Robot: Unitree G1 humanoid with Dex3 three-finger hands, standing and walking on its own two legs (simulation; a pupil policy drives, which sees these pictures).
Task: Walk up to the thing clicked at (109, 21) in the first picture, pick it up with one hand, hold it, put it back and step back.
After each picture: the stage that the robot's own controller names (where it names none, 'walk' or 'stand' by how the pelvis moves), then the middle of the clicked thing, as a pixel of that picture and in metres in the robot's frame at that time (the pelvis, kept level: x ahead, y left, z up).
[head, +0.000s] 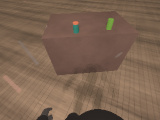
stand; (109, 24) +1.05 -0.17 +0.06
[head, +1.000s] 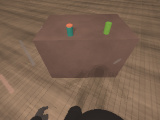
rise first; (107, 28) +0.93 -0.09 +0.08
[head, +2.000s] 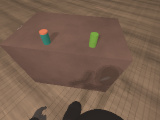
rise first; (93, 40) +0.64 +0.07 +0.08
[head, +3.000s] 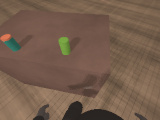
walk; (65, 46) +0.47 +0.24 +0.09
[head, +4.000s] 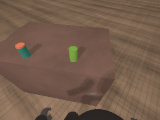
stand; (73, 54) +0.49 +0.17 +0.06
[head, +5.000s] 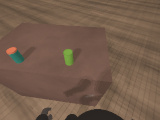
stand; (68, 57) +0.45 +0.19 +0.05
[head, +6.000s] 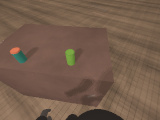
stand; (70, 57) +0.45 +0.18 +0.05
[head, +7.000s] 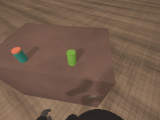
stand; (71, 57) +0.45 +0.17 +0.05
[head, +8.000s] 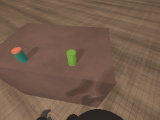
stand; (71, 58) +0.45 +0.17 +0.05
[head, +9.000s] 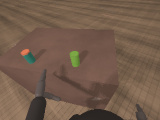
rise first; (75, 59) +0.45 +0.17 +0.06
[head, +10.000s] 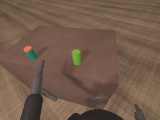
go down; (76, 57) +0.46 +0.17 +0.06
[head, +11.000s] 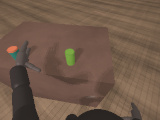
go down; (70, 57) +0.45 +0.17 +0.06
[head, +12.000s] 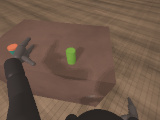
go down; (71, 56) +0.46 +0.16 +0.07
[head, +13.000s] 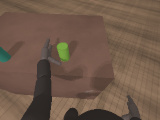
close in; (63, 52) +0.45 +0.18 +0.09
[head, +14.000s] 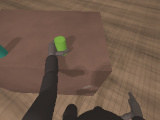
close; (61, 46) +0.48 +0.18 +0.11
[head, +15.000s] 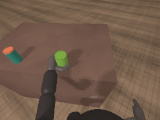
lift; (62, 61) +0.35 +0.19 +0.14
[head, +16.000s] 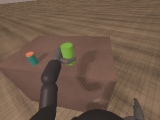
lift; (68, 54) +0.33 +0.16 +0.25
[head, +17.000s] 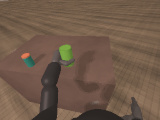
hold; (67, 56) +0.34 +0.16 +0.23
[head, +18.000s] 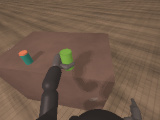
hold; (67, 60) +0.33 +0.16 +0.19
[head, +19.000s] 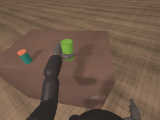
crouch; (67, 50) +0.38 +0.16 +0.22
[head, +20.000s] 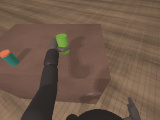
lower; (63, 44) +0.47 +0.18 +0.18
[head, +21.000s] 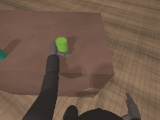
lower; (62, 47) +0.47 +0.17 +0.11
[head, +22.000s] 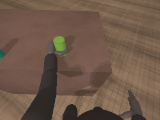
lower; (60, 46) +0.48 +0.18 +0.11
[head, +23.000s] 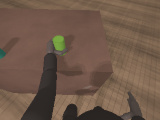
lower; (60, 46) +0.48 +0.18 +0.11
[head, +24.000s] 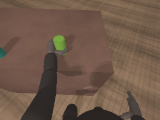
rest; (60, 46) +0.48 +0.18 +0.11
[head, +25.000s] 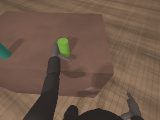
withdraw; (64, 48) +0.48 +0.17 +0.11
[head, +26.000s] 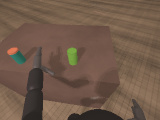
sink last; (72, 56) +0.44 +0.16 +0.09
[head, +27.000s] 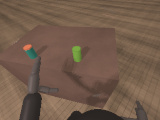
stand; (77, 54) +0.49 +0.17 +0.07
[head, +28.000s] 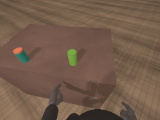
stand; (72, 57) +0.45 +0.17 +0.06
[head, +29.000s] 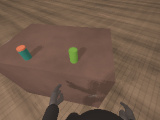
stand; (73, 55) +0.47 +0.18 +0.06
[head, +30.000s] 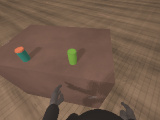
stand; (72, 57) +0.46 +0.18 +0.06
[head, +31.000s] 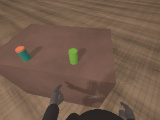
stand; (73, 56) +0.46 +0.17 +0.06
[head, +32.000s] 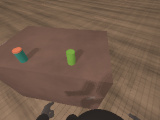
walk; (71, 57) +0.47 +0.18 +0.06
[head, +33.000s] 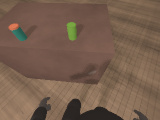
walk; (72, 31) +0.62 +0.18 +0.09
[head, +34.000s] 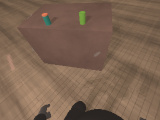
walk; (82, 18) +0.96 +0.17 +0.07
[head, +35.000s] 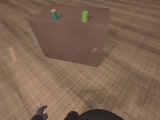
stand; (85, 16) +1.16 +0.13 +0.07
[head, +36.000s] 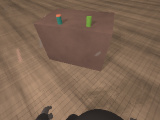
stand; (88, 21) +1.14 +0.10 +0.06
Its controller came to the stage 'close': yes
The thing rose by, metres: 0.20
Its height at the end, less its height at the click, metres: +0.00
